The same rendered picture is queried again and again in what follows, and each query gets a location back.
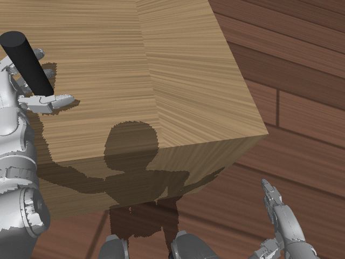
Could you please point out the left robot hand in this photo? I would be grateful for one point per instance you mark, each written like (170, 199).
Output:
(13, 93)

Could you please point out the right robot hand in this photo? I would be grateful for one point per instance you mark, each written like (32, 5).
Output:
(286, 227)

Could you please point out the left robot arm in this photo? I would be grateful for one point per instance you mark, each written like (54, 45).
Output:
(23, 213)

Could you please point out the right robot arm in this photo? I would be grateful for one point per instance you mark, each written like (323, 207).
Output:
(299, 250)

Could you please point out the can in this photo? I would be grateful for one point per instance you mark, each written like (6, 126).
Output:
(21, 54)

